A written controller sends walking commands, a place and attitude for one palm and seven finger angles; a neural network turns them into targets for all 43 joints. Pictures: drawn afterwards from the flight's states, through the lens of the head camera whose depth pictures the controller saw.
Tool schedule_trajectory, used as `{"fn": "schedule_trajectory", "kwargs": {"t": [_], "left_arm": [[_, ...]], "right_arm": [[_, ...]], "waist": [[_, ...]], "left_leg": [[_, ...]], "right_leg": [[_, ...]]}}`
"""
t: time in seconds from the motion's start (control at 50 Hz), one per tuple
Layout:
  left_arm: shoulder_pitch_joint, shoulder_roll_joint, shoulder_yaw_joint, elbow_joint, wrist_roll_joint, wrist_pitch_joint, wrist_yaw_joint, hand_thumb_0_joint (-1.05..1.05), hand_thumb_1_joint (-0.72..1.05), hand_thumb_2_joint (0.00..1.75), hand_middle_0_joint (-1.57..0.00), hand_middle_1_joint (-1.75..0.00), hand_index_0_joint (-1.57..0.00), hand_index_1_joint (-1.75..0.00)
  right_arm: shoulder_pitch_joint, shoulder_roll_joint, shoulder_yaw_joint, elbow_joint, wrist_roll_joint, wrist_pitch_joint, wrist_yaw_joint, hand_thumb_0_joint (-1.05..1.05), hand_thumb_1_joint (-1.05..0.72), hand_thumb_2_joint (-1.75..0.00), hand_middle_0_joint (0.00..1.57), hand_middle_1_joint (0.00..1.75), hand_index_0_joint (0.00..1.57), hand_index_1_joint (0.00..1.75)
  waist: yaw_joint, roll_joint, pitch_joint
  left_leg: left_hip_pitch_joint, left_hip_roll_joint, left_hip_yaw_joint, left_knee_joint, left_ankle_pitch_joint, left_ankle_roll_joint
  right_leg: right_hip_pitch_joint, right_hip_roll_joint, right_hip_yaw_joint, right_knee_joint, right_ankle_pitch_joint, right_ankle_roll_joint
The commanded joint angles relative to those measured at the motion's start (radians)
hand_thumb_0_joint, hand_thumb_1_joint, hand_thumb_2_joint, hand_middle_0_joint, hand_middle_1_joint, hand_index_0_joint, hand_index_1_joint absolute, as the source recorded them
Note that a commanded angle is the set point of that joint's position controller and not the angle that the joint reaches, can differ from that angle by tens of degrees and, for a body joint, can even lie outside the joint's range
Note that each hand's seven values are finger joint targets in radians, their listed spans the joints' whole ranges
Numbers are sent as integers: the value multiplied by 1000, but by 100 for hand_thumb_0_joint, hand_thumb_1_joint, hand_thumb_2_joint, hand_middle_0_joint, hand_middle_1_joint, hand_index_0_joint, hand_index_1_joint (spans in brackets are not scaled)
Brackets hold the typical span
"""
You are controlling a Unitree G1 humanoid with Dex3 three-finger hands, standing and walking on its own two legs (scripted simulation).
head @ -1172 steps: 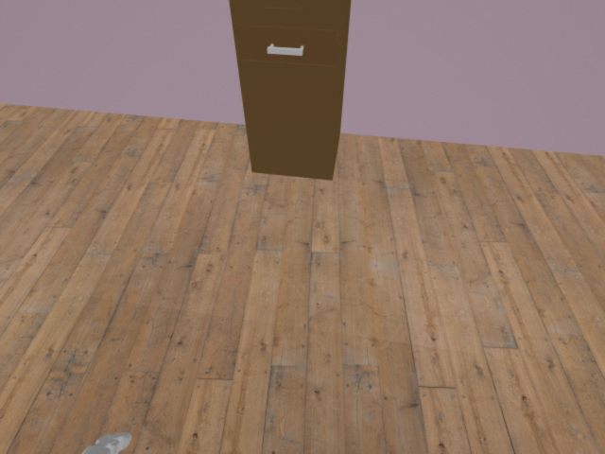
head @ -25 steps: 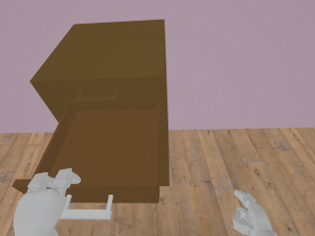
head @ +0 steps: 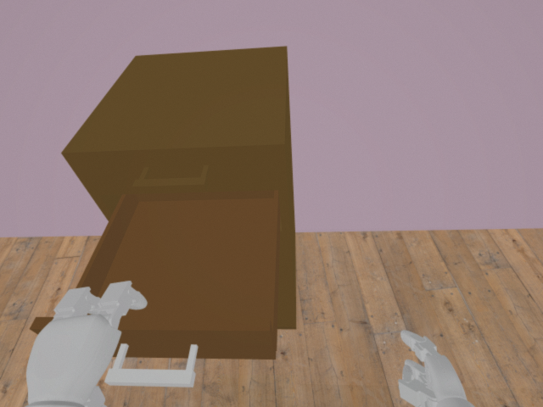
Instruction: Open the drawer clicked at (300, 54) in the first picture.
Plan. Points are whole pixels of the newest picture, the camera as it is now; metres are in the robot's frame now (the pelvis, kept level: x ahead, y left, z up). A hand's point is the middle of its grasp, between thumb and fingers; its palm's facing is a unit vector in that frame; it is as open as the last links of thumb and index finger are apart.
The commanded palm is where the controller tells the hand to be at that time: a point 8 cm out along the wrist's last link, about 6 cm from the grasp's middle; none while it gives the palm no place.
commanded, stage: lift the hand off the handle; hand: left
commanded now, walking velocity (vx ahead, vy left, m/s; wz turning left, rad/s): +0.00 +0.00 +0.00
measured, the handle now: (154, 364) +0.19 +0.24 -0.08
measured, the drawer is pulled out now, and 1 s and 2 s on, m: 0.30 0.30 0.30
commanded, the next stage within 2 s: draw the hand back to the body in 0.02 s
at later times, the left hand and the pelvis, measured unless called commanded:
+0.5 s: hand (82, 346) +0.16 +0.26 +0.09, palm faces +0.05 -0.10 -0.99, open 13.8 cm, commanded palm +0.13 +0.25 +0.14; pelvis +0.00 +0.01 +0.01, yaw +0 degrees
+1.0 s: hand (79, 304) +0.18 +0.24 +0.15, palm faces +0.39 -0.84 -0.38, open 13.0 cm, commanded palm +0.13 +0.28 +0.17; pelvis +0.01 +0.01 +0.02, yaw +3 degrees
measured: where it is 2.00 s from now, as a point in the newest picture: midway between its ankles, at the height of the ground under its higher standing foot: outside the picture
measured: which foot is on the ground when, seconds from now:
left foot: down 0.00-1.00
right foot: down 0.00-1.00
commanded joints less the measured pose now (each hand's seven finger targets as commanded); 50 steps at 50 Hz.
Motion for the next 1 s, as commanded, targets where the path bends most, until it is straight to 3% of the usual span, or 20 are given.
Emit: {"fn": "schedule_trajectory", "kwargs": {"t": [0.0,0.04,0.16,0.22,0.34,0.4,0.46,0.48,0.6,0.66,0.7,0.72,0.74,0.76,0.78,0.82,0.84,0.86,0.94,0.98], "left_arm": [[-14,177,162,-149,11,-9,40,0,-50,30,-30,-120,-30,-120],[-20,174,170,-148,-2,-11,41,0,-50,30,-30,-120,-30,-120],[-78,203,179,-197,-7,-40,37,0,-50,30,-30,-120,-30,-120],[-91,195,171,-184,-9,-42,31,0,-50,30,-30,-120,-30,-120],[-7,199,198,-183,-31,-10,12,0,-50,30,-30,-120,-30,-120],[4,215,211,-197,-42,1,-5,0,-50,30,-30,-120,-30,-120],[-34,214,195,-246,-44,8,-17,0,-50,30,-30,-120,-30,-120],[-37,215,196,-230,-47,7,-21,0,-50,30,-30,-120,-30,-120],[-54,243,221,-251,-50,-14,-40,0,-50,30,-30,-120,-30,-120],[-59,260,238,-270,-52,-13,-48,0,-50,30,-30,-120,-30,-120],[-76,258,236,-264,-62,-13,-60,0,-50,30,-30,-120,-30,-120],[-76,-143,132,-200,-805,-43,-108,0,-47,32,-30,-118,-30,-118],[-65,-54,169,-204,-837,-78,-122,0,-43,33,-29,-115,-29,-115],[-57,-27,192,-196,-839,-90,-121,0,-40,34,-29,-113,-29,-113],[-76,39,261,-276,-893,-108,-119,0,-36,36,-29,-111,-29,-111],[-143,88,301,-346,-916,-133,-113,0,-29,39,-29,-107,-29,-107],[-141,110,333,-338,-925,-136,-108,0,-26,40,-28,-104,-28,-104],[-131,65,297,-352,-933,-140,-116,0,-22,42,-28,-102,-28,-102],[-150,55,308,-351,-945,-147,-134,0,-8,48,-27,-93,-27,-93],[-118,29,300,-316,-962,-149,-146,0,-1,51,-26,-88,-26,-88]], "right_arm": [[-141,-84,-34,-167,4,-47,-5,0,-90,-90,20,30,20,30],[-150,-85,-39,-164,9,-49,-10,0,-90,-90,20,30,20,30],[-137,-88,-41,-158,-6,-56,-20,0,-90,-90,20,30,20,30],[-147,-86,-42,-155,-5,-50,-24,0,-90,-90,20,30,20,30],[-168,-86,-41,-164,14,-46,-16,0,-90,-90,20,30,20,30],[-164,-91,-38,-167,14,-40,-15,0,-90,-90,20,30,20,30],[-159,-93,-33,-175,15,-40,-15,0,-90,-90,20,30,20,30],[-160,-91,-37,-169,17,-38,-18,0,-90,-90,20,30,20,30],[-143,-97,-32,-172,11,-42,-27,0,-90,-90,20,30,20,30],[-141,-97,-28,-171,13,-41,-27,0,-90,-90,20,30,20,30],[-144,-98,-31,-169,14,-37,-31,0,-90,-90,20,30,20,30],[-68,-17,-22,-201,52,-109,-63,0,-90,-90,20,30,20,30],[-80,-37,-12,-184,55,-163,-84,0,-90,-90,20,30,20,30],[-71,-33,-10,-169,53,-183,-93,0,-90,-90,20,30,20,30],[-70,-44,-11,-160,44,-183,-115,0,-90,-90,20,30,20,30],[-72,-48,-5,-144,29,-219,-134,0,-90,-90,20,30,20,30],[-79,-47,1,-123,23,-230,-139,0,-90,-90,20,30,20,30],[-73,-38,9,-120,22,-245,-137,0,-90,-90,20,30,20,30],[-84,-39,13,-82,21,-274,-122,0,-90,-90,20,30,20,30],[-83,-38,10,-76,21,-275,-112,0,-90,-90,20,30,20,30]], "waist": [[6,-103,-62],[0,-87,-46],[-1,-52,-121],[-8,-66,-67],[17,-41,-70],[22,-87,-81],[14,-45,-78],[10,-53,-37],[14,-61,-58],[18,-16,-64],[15,-51,-44],[-99,-98,23],[-67,-93,-4],[-65,-86,16],[-48,-97,-17],[-45,-67,-40],[-38,-38,-4],[-42,-2,19],[-39,112,107],[-40,38,99]], "left_leg": [[15,14,-15,-87,285,10],[23,12,-17,-87,278,10],[73,7,-12,-81,301,18],[61,10,-17,-91,289,17],[64,19,-20,-122,350,4],[60,22,-17,-133,367,7],[83,26,-17,-144,357,10],[76,28,-22,-151,348,7],[111,30,-26,-160,358,10],[126,34,-30,-169,378,4],[127,36,-32,-176,382,5],[229,67,-55,-203,370,20],[247,75,-69,-221,398,17],[247,75,-64,-222,408,14],[244,73,-67,-241,454,3],[242,58,-53,-253,481,-5],[218,52,-52,-264,474,-11],[213,50,-52,-271,505,-18],[194,54,-53,-290,537,-42],[191,58,-58,-297,548,-44]], "right_leg": [[102,-36,26,-123,250,-28],[107,-35,47,-138,260,-31],[120,-42,34,-145,260,-27],[105,-42,32,-157,245,-27],[158,-38,23,-158,285,-33],[182,-42,9,-156,318,-24],[171,-44,-2,-170,272,-22],[158,-39,3,-179,247,-25],[172,-45,-13,-196,242,-20],[179,-44,-14,-204,231,-23],[178,-44,-20,-212,236,-20],[253,-37,-86,-199,212,-11],[253,-36,-76,-207,173,-12],[253,-42,-81,-210,171,-9],[298,-52,-92,-227,214,-8],[343,-65,-84,-239,280,-5],[349,-65,-85,-252,282,-10],[348,-70,-87,-253,299,-12],[339,-67,-90,-286,307,-23],[353,-65,-98,-281,325,-20]]}}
